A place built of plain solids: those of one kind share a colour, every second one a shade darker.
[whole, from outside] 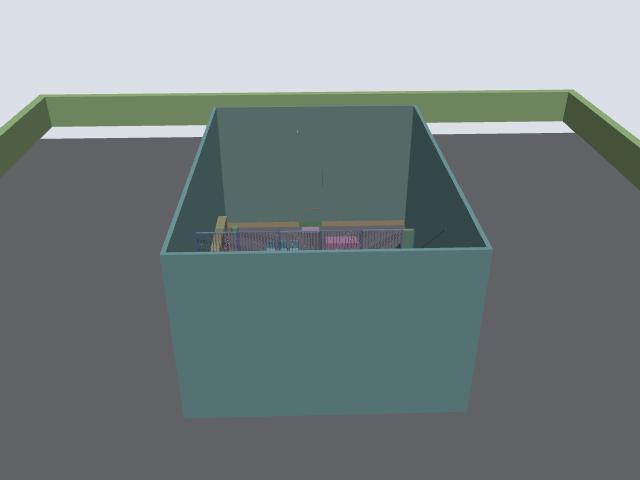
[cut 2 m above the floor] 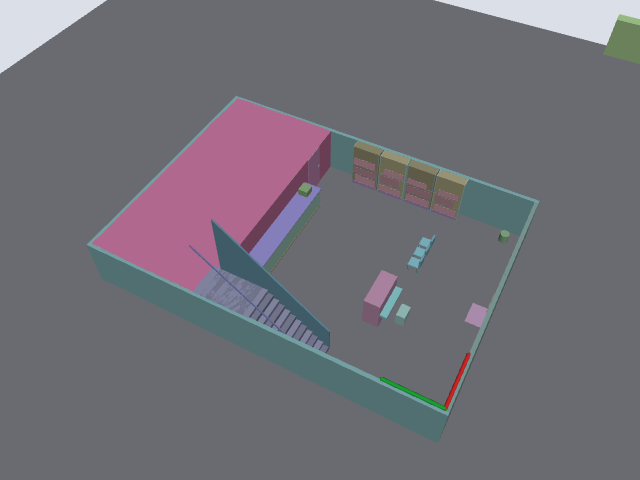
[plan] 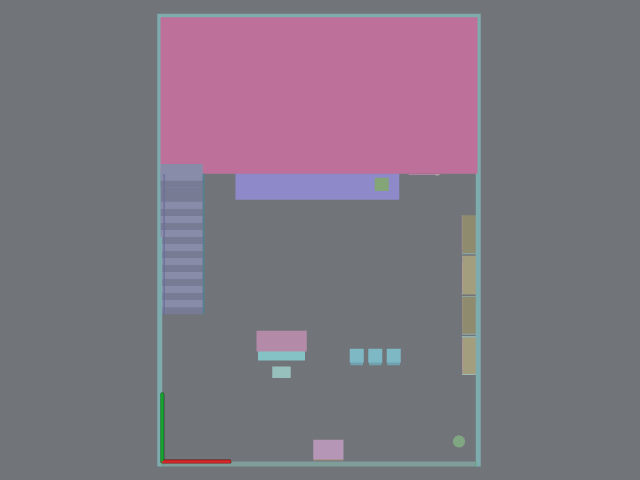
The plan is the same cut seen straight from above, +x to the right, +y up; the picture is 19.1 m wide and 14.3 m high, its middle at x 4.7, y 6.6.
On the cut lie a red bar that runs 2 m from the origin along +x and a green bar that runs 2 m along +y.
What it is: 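A music school's hall at street level behind a glazed front, one room two levels high, with a raised rear level reached by one straight flight, fitted out in the 1990s to 2020s; 9.3 x 13.2 m, 6.47 m high throughout; its front glazed onto the street; the raised level 3.55 m over the floor, over the rear 4.6 m, open to the hall behind a guard 1.0 m high along its edge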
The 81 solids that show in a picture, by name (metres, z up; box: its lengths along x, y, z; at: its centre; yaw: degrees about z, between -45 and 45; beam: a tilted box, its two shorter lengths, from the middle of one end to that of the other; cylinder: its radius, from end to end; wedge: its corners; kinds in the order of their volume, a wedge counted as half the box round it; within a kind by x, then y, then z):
{
 "upper_1": {"box": [9.44, 4.67, 3.6], "at": [4.67, 10.9, 1.75]},
 "street_hedge_1": {"box": [0.6, 15.85, 2.25], "at": [-14.7, -8.07, 1.07]},
 "street_hedge_2": {"box": [39.34, 0.6, 2.25], "at": [4.67, -16.3, 1.07]},
 "street_hedge_3": {"box": [0.6, 15.85, 2.25], "at": [24.04, -8.07, 1.07]},
 "wall_1": {"box": [0.15, 13.49, 6.52], "at": [-0.07, 6.59, 3.21]},
 "wall_2": {"box": [9.64, 0.15, 6.52], "at": [4.67, 13.27, 3.21]},
 "wall_3": {"box": [0.15, 13.49, 6.52], "at": [9.41, 6.59, 3.21]},
 "stair_step_1": {"box": [1.26, 0.42, 0.22], "at": [0.58, 4.6, 0.06]},
 "stair_step_2": {"box": [1.26, 0.42, 0.39], "at": [0.58, 4.81, 0.14]},
 "stair_step_3": {"box": [1.26, 0.42, 0.56], "at": [0.58, 5.02, 0.23]},
 "stair_step_4": {"box": [1.26, 0.42, 0.72], "at": [0.58, 5.23, 0.31]},
 "stair_step_5": {"box": [1.26, 0.42, 0.89], "at": [0.58, 5.43, 0.4]},
 "stair_step_6": {"box": [1.26, 0.42, 1.06], "at": [0.58, 5.64, 0.48]},
 "stair_step_7": {"box": [1.26, 0.42, 1.23], "at": [0.58, 5.85, 0.57]},
 "stair_step_8": {"box": [1.26, 0.42, 1.4], "at": [0.58, 6.06, 0.65]},
 "stair_step_9": {"box": [1.26, 0.42, 1.57], "at": [0.58, 6.27, 0.73]},
 "stair_step_10": {"box": [1.26, 0.42, 1.74], "at": [0.58, 6.48, 0.82]},
 "stair_step_11": {"box": [1.26, 0.42, 1.9], "at": [0.58, 6.69, 0.9]},
 "stair_step_12": {"box": [1.26, 0.42, 2.07], "at": [0.58, 6.9, 0.99]},
 "stair_step_13": {"box": [1.26, 0.42, 2.24], "at": [0.58, 7.11, 1.07]},
 "stair_step_14": {"box": [1.26, 0.42, 2.41], "at": [0.58, 7.32, 1.16]},
 "stair_step_15": {"box": [1.26, 0.42, 2.58], "at": [0.58, 7.53, 1.24]},
 "stair_step_16": {"box": [1.26, 0.42, 2.75], "at": [0.58, 7.73, 1.32]},
 "stair_step_17": {"box": [1.26, 0.42, 2.92], "at": [0.58, 7.94, 1.41]},
 "stair_step_18": {"box": [1.26, 0.42, 3.08], "at": [0.58, 8.15, 1.49]},
 "stair_step_19": {"box": [1.26, 0.42, 3.25], "at": [0.58, 8.36, 1.58]},
 "stair_step_20": {"box": [1.26, 0.51, 3.42], "at": [0.58, 8.62, 1.66]},
 "window_wall_1": {"box": [4.35, 0.15, 6.52], "at": [2.17, -0.07, 3.21]},
 "window_wall_2": {"box": [1.2, 0.15, 6.52], "at": [4.95, -0.07, 3.21]},
 "window_wall_3": {"box": [3.79, 0.15, 6.52], "at": [7.45, -0.07, 3.21]},
 "shelves_body_1": {"box": [0.4, 1.16, 2.1], "at": [9.14, 3.15, 1.0]},
 "shelves_body_2": {"box": [0.4, 1.16, 2.1], "at": [9.14, 4.36, 1.0]},
 "shelves_body_3": {"box": [0.4, 1.16, 2.1], "at": [9.14, 5.55, 1.0]},
 "shelves_body_4": {"box": [0.4, 1.16, 2.1], "at": [9.14, 6.75, 1.0]},
 "counter_1": {"box": [4.84, 0.7, 1.05], "at": [4.62, 8.21, 0.47]},
 "shelves_goods_1": {"box": [0.41, 0.83, 0.25], "at": [9.14, 3.13, 1.22]},
 "shelves_goods_2": {"box": [0.41, 0.9, 0.35], "at": [9.14, 3.15, 0.31]},
 "shelves_goods_3": {"box": [0.41, 0.76, 0.38], "at": [9.14, 3.24, 0.8]},
 "shelves_goods_4": {"box": [0.41, 1.03, 0.37], "at": [9.14, 4.35, 0.31]},
 "shelves_goods_5": {"box": [0.41, 1.05, 0.36], "at": [9.14, 4.35, 0.79]},
 "shelves_goods_6": {"box": [0.41, 0.83, 0.27], "at": [9.14, 4.46, 1.22]},
 "shelves_goods_7": {"box": [0.41, 0.85, 0.31], "at": [9.14, 5.5, 1.25]},
 "shelves_goods_8": {"box": [0.41, 0.96, 0.33], "at": [9.14, 5.58, 0.29]},
 "shelves_goods_9": {"box": [0.41, 0.84, 0.4], "at": [9.14, 5.63, 0.81]},
 "shelves_goods_10": {"box": [0.41, 0.91, 0.39], "at": [9.14, 6.72, 0.33]},
 "shelves_goods_11": {"box": [0.41, 1.03, 0.33], "at": [9.14, 6.74, 0.78]},
 "shelves_goods_12": {"box": [0.41, 0.96, 0.35], "at": [9.14, 6.8, 1.27]},
 "piano_1": {"box": [1.5, 0.62, 1.29], "at": [3.56, 3.59, 0.59]},
 "stair_guard_1": {"wedge": [[1.2, 4.39, -0.02], [1.2, 4.39, 1.12], [1.2, 8.58, -0.02], [1.2, 8.58, 4.51], [1.26, 4.39, -0.02], [1.26, 4.39, 1.12], [1.26, 8.58, -0.02], [1.26, 8.58, 4.51]]},
 "shelves_shelf_1": {"box": [0.41, 1.1, 0.18], "at": [9.13, 3.15, 0.04]},
 "shelves_shelf_2": {"box": [0.41, 1.1, 0.18], "at": [9.13, 4.36, 0.04]},
 "shelves_shelf_3": {"box": [0.41, 1.1, 0.18], "at": [9.13, 5.55, 0.04]},
 "shelves_shelf_4": {"box": [0.41, 1.1, 0.18], "at": [9.13, 6.75, 0.04]},
 "stair_wall_rail_1": {"wedge": [[0.04, 4.39, 1.07], [0.04, 4.39, 1.12], [0.04, 8.57, 4.45], [0.04, 8.57, 4.5], [0.07, 4.39, 1.07], [0.07, 4.39, 1.12], [0.07, 8.57, 4.45], [0.07, 8.57, 4.5]]},
 "counter_top_1": {"box": [4.88, 0.78, 0.04], "at": [4.62, 8.19, 1.02]},
 "stallriser_1": {"box": [4.35, 0.05, 0.35], "at": [2.17, -0.02, 0.12]},
 "stallriser_2": {"box": [3.79, 0.05, 0.35], "at": [7.45, -0.02, 0.12]},
 "stool_1": {"box": [0.55, 0.34, 0.54], "at": [3.56, 2.66, 0.22]},
 "front_corner_1": {"box": [0.04, 0.17, 6.37], "at": [0.0, -0.07, 3.13]},
 "front_corner_2": {"box": [0.04, 0.17, 6.37], "at": [9.34, -0.07, 3.13]},
 "service_door_1": {"box": [0.95, 0.03, 2.1], "at": [7.82, 8.55, 1.0]},
 "shelves_cheek_1": {"box": [0.41, 0.032, 2.1], "at": [9.13, 2.59, 1.0]},
 "shelves_cheek_2": {"box": [0.41, 0.032, 2.1], "at": [9.13, 4.99, 1.0]},
 "side_chair_1": {"box": [0.38, 0.08, 0.38], "at": [5.79, 2.91, 0.65]},
 "side_chair_2": {"box": [0.42, 0.42, 0.04], "at": [5.79, 3.15, 0.43]},
 "side_chair_3": {"box": [0.38, 0.08, 0.38], "at": [6.34, 2.91, 0.65]},
 "side_chair_4": {"box": [0.42, 0.42, 0.04], "at": [6.34, 3.15, 0.43]},
 "side_chair_5": {"box": [0.38, 0.08, 0.38], "at": [6.89, 2.91, 0.65]},
 "side_chair_6": {"box": [0.42, 0.42, 0.04], "at": [6.89, 3.15, 0.43]},
 "till_1": {"box": [0.42, 0.4, 0.28], "at": [6.54, 8.26, 1.18]},
 "keys_1": {"box": [1.4, 0.28, 0.11], "at": [3.56, 3.15, 0.68]},
 "plant_pot_1": {"cylinder": 0.18, "from": [8.84, 0.6, 0.0], "to": [8.84, 0.6, 0.38]},
 "door_mat_1": {"box": [0.9, 0.6, 0.07], "at": [4.95, 0.35, -0.02]},
 "upper_guard_return_1": {"box": [0.4, 0.06, 0.99], "at": [1.46, 8.6, 3.99]},
 "street_door_kick_1": {"box": [1.2, 0.05, 0.35], "at": [4.95, -0.02, 0.12]},
 "upper_guard_rail_1": {"box": [1.53, 0.044, 0.044], "at": [2.42, 8.6, 4.53]},
 "upper_guard_rail_2": {"box": [1.53, 0.044, 0.044], "at": [3.96, 8.6, 4.53]},
 "upper_guard_rail_3": {"box": [1.53, 0.044, 0.044], "at": [5.49, 8.6, 4.53]},
 "upper_guard_rail_4": {"box": [1.53, 0.044, 0.044], "at": [7.01, 8.6, 4.53]},
 "upper_guard_rail_5": {"box": [1.53, 0.044, 0.044], "at": [8.54, 8.6, 4.53]},
 "counter_kick_1": {"box": [4.84, 0.012, 0.15], "at": [4.62, 7.85, 0.03]}
}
